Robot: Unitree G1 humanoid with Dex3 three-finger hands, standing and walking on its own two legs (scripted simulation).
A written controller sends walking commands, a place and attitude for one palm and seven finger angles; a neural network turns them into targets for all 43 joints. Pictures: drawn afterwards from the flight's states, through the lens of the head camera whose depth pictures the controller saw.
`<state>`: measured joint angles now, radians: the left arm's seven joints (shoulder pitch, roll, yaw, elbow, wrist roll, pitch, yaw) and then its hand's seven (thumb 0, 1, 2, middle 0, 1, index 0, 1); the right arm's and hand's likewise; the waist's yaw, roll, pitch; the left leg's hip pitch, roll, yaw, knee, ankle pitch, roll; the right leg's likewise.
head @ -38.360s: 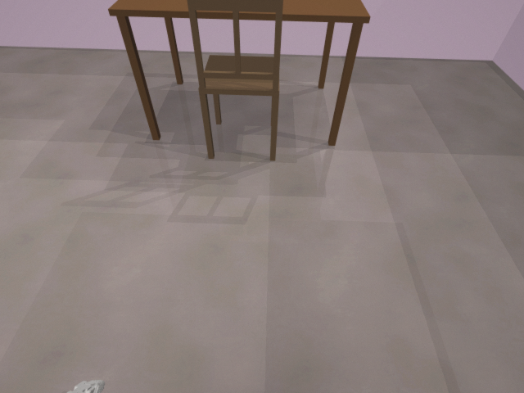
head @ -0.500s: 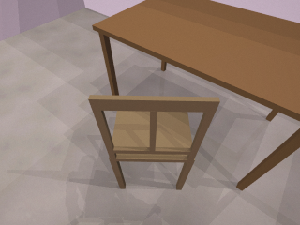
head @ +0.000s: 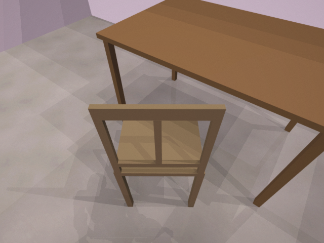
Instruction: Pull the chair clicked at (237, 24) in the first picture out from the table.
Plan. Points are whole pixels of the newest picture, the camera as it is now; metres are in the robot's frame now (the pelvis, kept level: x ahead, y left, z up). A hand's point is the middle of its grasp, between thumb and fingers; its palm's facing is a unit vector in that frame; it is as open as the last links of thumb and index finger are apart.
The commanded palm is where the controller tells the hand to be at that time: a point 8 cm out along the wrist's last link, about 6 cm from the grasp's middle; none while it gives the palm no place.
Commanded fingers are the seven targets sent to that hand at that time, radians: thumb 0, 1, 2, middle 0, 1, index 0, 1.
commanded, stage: look again from close up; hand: left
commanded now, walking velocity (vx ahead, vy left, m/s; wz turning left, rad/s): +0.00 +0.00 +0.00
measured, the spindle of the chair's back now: (158, 143) +0.45 +0.04 -0.10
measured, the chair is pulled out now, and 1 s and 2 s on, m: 0.23 0.23 0.23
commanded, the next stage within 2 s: raise the hand toward the chair's back in 0.24 s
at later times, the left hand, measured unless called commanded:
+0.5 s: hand (96, 232) +0.16 +0.18 -0.08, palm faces +0.22 -0.96 -0.15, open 7.6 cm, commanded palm +0.10 +0.22 -0.07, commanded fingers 0.00 0.69 0.81 -0.18 -0.27 -0.18 -0.27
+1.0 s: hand (102, 226) +0.17 +0.17 -0.07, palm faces +0.03 -1.00 -0.05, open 11.3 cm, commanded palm +0.14 +0.22 -0.06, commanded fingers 0.00 0.11 0.56 -0.12 -0.18 -0.12 -0.18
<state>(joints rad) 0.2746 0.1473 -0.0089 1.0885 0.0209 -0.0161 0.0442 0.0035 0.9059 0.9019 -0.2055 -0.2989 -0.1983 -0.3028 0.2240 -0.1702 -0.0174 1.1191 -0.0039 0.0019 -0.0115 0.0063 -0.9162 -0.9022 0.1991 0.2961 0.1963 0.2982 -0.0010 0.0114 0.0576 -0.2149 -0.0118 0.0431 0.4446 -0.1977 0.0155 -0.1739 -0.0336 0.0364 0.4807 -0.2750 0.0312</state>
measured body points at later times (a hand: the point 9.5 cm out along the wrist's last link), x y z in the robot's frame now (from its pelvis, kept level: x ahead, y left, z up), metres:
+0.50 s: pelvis -0.01 -0.01 -0.01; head +0.02 +0.00 +0.44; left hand +0.15 +0.23 -0.06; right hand +0.06 -0.25 -0.14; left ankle +0.03 +0.11 -0.74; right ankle -0.01 -0.14 -0.74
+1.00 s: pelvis -0.02 -0.04 -0.12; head +0.07 -0.02 +0.32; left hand +0.17 +0.22 -0.06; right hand +0.22 -0.22 -0.20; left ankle +0.03 +0.11 -0.74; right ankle -0.01 -0.14 -0.74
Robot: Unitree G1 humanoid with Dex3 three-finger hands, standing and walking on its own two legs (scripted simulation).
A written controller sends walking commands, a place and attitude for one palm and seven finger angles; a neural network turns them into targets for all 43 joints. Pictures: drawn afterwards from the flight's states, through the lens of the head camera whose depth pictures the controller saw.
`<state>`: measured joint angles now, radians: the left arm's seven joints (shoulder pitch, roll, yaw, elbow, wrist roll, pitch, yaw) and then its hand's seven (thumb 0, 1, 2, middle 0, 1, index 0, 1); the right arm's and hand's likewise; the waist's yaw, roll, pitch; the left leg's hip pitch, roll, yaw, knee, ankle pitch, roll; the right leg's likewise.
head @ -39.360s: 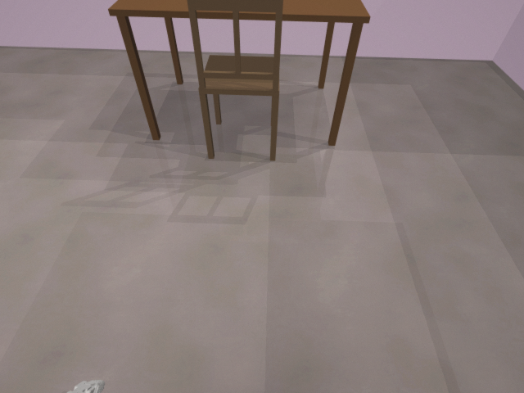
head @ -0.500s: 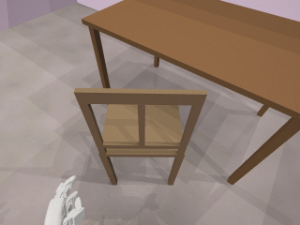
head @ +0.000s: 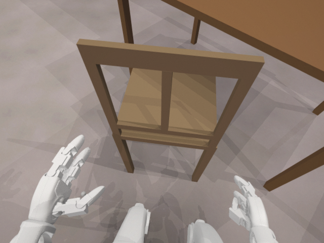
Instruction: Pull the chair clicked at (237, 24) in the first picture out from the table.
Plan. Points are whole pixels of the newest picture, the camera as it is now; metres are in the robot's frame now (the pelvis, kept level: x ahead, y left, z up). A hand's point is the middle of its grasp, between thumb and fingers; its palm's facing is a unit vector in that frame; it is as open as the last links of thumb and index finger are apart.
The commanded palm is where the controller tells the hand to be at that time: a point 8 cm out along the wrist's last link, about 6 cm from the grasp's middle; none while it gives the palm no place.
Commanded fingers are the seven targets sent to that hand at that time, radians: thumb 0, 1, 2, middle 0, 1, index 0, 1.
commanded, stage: raise the hand toward the chair's back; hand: left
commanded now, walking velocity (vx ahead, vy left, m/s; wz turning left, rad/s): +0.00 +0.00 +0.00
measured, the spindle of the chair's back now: (165, 104) +0.48 +0.05 +0.02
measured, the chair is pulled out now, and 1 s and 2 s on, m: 0.23 0.23 0.23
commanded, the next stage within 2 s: aim the fingers beside a spindle in 1.44 s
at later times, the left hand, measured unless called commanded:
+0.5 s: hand (72, 182) +0.22 +0.21 +0.06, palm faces +0.00 -1.00 -0.06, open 15.5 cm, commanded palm +0.20 +0.27 +0.07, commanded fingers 0.00 -0.48 0.31 -0.06 -0.08 -0.06 -0.08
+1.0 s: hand (65, 164) +0.25 +0.23 +0.08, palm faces +0.00 -1.00 -0.06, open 16.9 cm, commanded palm +0.23 +0.28 +0.08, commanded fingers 0.00 -0.50 0.30 -0.06 -0.08 -0.06 -0.08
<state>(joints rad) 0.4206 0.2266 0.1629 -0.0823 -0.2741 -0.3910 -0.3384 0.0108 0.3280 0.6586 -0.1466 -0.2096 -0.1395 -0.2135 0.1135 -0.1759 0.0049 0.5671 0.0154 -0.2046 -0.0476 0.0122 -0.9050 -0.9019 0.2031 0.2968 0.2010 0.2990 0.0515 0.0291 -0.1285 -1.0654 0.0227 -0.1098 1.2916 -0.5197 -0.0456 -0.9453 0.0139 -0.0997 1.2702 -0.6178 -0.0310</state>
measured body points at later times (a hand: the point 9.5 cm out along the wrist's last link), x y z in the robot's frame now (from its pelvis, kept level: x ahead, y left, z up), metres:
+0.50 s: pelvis +0.00 +0.02 +0.01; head +0.07 +0.04 +0.46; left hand +0.22 +0.27 +0.07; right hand +0.18 -0.23 -0.05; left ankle +0.06 +0.14 -0.62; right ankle +0.00 -0.10 -0.62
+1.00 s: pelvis +0.00 +0.03 +0.02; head +0.08 +0.04 +0.47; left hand +0.25 +0.29 +0.08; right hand +0.18 -0.22 -0.05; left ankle +0.06 +0.14 -0.62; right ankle +0.00 -0.10 -0.62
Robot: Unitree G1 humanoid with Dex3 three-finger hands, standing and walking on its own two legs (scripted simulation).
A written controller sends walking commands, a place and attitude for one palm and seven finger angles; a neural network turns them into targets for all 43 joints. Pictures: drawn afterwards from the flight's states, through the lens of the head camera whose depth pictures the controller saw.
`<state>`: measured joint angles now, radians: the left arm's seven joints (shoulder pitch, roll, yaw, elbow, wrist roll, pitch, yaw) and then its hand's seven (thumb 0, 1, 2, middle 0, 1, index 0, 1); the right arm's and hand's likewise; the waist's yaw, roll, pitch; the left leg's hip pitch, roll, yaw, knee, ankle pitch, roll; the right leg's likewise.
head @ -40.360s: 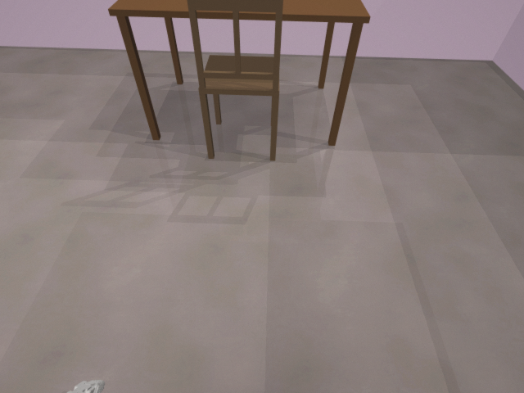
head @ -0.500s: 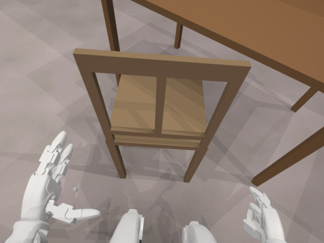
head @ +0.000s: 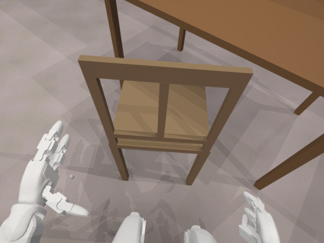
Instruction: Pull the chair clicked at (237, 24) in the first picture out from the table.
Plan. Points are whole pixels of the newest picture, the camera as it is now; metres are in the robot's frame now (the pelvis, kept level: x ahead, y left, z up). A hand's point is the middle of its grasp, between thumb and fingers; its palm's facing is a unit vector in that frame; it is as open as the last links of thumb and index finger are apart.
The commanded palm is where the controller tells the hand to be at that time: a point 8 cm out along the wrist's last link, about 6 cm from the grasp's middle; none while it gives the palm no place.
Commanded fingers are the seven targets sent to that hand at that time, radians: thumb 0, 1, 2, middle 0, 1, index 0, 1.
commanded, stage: raise the hand toward the chair's back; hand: left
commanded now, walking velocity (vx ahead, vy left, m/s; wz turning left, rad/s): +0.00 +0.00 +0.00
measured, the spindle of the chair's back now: (162, 113) +0.47 +0.03 -0.01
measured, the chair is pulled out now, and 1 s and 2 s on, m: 0.23 0.23 0.23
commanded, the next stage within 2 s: aim the fingers beside a spindle in 0.44 s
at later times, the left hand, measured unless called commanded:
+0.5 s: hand (77, 178) +0.24 +0.20 +0.05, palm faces +0.02 -1.00 -0.07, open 16.9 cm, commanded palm +0.22 +0.25 +0.06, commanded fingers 0.00 -0.50 0.30 -0.06 -0.08 -0.06 -0.08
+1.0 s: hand (85, 168) +0.27 +0.20 +0.04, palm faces +0.02 -1.00 -0.06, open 16.9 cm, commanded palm +0.25 +0.24 +0.04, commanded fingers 0.00 -0.50 0.30 -0.06 -0.08 -0.06 -0.08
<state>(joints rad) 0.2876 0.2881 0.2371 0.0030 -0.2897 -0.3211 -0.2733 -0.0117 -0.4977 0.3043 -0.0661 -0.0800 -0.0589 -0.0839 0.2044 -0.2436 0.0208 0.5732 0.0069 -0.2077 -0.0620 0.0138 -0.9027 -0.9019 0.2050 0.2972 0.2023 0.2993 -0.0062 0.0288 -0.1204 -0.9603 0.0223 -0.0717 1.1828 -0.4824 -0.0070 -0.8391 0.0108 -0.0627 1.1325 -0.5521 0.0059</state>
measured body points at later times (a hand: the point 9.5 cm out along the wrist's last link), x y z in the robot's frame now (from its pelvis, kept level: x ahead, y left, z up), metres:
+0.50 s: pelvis +0.00 -0.01 +0.00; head +0.07 +0.00 +0.44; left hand +0.23 +0.25 +0.06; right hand +0.19 -0.25 -0.08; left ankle +0.05 +0.12 -0.65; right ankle +0.00 -0.13 -0.65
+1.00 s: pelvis -0.01 -0.01 -0.01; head +0.08 +0.00 +0.43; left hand +0.26 +0.25 +0.04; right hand +0.17 -0.26 -0.09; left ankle +0.05 +0.12 -0.65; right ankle +0.00 -0.13 -0.65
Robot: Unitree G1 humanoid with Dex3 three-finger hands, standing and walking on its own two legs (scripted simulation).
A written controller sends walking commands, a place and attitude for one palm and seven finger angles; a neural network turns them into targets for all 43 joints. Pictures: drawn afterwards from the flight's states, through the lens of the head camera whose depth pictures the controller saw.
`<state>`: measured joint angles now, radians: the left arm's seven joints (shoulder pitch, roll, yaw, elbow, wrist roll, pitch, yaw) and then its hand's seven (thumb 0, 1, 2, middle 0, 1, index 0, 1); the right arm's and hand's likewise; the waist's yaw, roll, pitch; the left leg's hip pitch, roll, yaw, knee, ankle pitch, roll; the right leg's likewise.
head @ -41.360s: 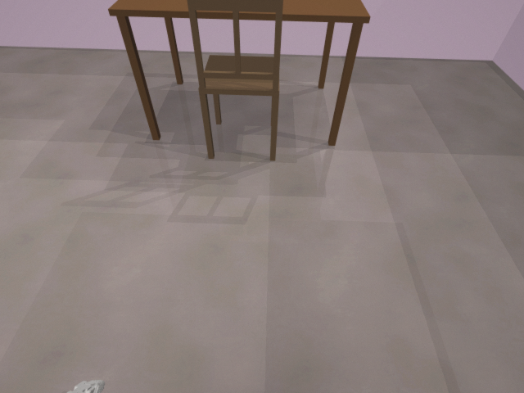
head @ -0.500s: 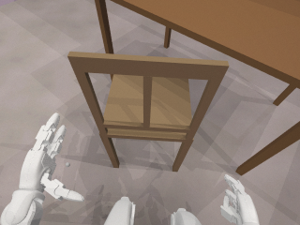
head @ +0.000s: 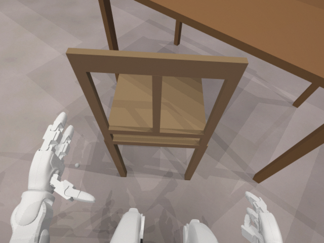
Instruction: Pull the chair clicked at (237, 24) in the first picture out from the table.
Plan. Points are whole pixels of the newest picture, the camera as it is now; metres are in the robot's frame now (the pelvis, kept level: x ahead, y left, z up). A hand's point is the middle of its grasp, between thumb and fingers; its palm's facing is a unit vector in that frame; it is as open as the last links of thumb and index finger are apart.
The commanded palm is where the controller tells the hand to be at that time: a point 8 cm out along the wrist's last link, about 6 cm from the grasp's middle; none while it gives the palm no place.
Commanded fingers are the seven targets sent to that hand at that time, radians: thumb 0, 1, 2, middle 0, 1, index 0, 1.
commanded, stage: aim the fingers beside a spindle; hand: left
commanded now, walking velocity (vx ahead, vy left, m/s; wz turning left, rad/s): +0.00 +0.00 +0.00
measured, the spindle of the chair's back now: (156, 107) +0.48 +0.05 +0.00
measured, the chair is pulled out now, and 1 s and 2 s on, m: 0.23 0.23 0.23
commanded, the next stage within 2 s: push the fingers through the gap in 1.74 s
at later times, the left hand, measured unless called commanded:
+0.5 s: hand (85, 154) +0.31 +0.20 +0.02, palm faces +0.03 -1.00 -0.05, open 16.9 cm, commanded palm +0.29 +0.25 +0.03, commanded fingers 0.00 -0.50 0.30 -0.06 -0.08 -0.06 -0.08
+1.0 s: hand (89, 148) +0.34 +0.21 +0.01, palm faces +0.02 -1.00 -0.04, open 16.9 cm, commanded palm +0.31 +0.25 +0.01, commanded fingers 0.00 -0.50 0.30 -0.06 -0.08 -0.06 -0.08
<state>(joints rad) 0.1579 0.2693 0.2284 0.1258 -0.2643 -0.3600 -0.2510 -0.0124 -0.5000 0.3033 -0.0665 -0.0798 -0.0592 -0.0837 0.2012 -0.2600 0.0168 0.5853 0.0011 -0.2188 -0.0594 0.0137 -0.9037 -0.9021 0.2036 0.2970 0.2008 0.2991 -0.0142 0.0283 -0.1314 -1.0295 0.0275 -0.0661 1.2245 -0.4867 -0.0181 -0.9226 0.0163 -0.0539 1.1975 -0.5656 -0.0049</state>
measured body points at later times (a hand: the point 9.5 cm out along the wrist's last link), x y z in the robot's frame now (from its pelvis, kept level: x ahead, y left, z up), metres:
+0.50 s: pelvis +0.00 +0.00 -0.01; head +0.10 +0.01 +0.43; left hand +0.30 +0.26 +0.03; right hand +0.18 -0.24 -0.10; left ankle +0.06 +0.13 -0.64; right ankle +0.01 -0.12 -0.64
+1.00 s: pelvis -0.01 +0.00 -0.03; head +0.11 +0.02 +0.41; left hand +0.33 +0.26 +0.01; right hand +0.16 -0.25 -0.12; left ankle +0.06 +0.13 -0.64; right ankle +0.01 -0.12 -0.64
